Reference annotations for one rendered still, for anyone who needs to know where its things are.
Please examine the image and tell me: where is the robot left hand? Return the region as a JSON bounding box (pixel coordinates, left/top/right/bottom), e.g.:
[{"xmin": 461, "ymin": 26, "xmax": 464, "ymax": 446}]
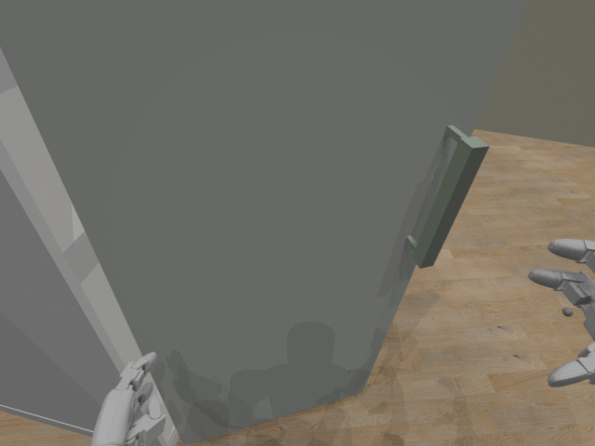
[{"xmin": 91, "ymin": 352, "xmax": 165, "ymax": 446}]

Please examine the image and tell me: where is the fridge door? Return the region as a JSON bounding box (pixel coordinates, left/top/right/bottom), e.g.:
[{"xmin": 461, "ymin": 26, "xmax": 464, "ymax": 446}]
[{"xmin": 0, "ymin": 0, "xmax": 529, "ymax": 446}]

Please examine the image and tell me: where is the robot right hand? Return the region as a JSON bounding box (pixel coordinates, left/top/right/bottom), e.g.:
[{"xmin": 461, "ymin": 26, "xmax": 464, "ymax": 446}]
[{"xmin": 528, "ymin": 239, "xmax": 595, "ymax": 387}]

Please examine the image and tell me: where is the handle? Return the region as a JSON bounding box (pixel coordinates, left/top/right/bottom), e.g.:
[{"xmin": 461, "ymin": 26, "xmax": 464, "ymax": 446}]
[{"xmin": 405, "ymin": 125, "xmax": 490, "ymax": 269}]

